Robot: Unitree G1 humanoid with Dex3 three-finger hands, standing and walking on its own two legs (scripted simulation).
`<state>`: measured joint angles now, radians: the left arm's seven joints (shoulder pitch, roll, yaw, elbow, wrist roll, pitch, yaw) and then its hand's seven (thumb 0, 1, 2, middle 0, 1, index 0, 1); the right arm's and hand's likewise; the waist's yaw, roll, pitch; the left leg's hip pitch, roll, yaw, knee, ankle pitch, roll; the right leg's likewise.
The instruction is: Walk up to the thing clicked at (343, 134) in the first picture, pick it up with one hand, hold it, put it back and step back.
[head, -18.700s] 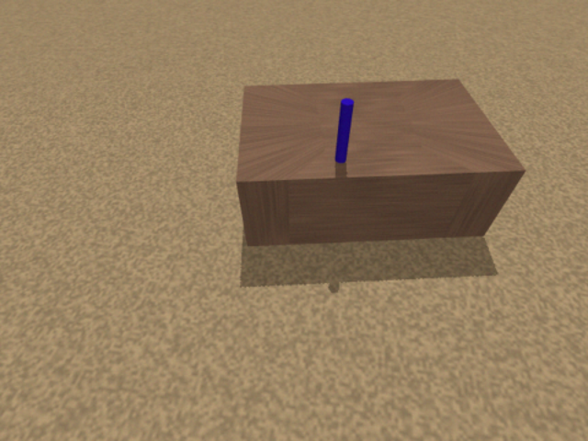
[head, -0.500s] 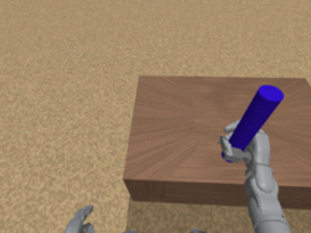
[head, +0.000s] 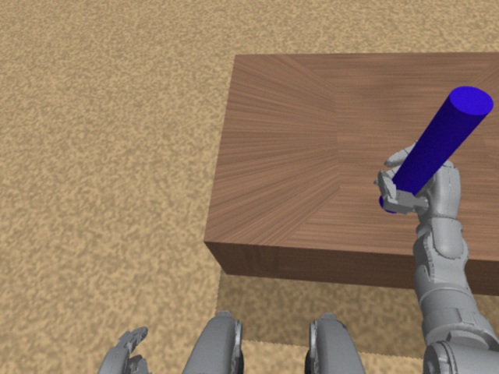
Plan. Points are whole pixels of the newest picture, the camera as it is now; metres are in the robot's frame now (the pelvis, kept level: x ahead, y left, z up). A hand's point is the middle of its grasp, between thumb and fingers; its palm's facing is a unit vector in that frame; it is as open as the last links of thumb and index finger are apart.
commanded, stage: crouch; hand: right
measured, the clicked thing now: (421, 164) +0.41 -0.20 +0.07
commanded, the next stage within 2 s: lower in 0.66 s
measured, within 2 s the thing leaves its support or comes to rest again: rests again in 1.66 s
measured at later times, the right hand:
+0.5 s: hand (383, 185) +0.45 -0.20 -0.06, palm faces +0.14 +0.99 +0.01, open 5.5 cm
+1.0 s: hand (374, 194) +0.46 -0.20 -0.12, palm faces +0.13 +0.99 +0.02, open 5.5 cm
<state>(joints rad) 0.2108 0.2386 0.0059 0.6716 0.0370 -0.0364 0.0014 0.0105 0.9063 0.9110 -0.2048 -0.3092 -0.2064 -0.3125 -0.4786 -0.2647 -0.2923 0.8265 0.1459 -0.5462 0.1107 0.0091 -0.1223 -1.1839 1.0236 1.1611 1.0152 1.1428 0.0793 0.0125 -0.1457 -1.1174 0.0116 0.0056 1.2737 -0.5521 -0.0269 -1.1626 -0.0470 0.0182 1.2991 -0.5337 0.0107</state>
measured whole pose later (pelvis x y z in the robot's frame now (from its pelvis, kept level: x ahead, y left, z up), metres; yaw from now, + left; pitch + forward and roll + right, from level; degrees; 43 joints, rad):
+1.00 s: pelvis -0.03 +0.01 -0.12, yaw +2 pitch +34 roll +4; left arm 0.19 0.26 -0.01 0.65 0.07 -0.01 -0.04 0.01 0.91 0.90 -0.21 -0.30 -0.21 -0.30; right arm -0.76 -0.41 -0.46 1.04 0.10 -0.53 0.18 0.01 -0.12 -1.18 1.02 1.16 1.01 1.15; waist 0.14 -0.02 -0.20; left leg -1.66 -0.01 0.03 1.72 -0.65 -0.02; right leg -1.72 -0.05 0.07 1.75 -0.63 0.02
